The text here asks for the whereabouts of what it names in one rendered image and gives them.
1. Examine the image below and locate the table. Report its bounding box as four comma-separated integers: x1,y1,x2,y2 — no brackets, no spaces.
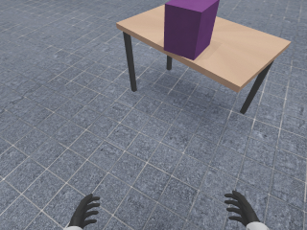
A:
116,5,291,114

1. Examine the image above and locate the carton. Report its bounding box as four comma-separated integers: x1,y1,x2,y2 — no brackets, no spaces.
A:
163,0,220,60

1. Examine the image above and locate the right robot hand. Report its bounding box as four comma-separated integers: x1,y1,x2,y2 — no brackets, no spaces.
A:
224,190,260,228

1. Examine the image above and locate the left robot hand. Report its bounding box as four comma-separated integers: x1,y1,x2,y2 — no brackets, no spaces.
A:
68,194,101,229

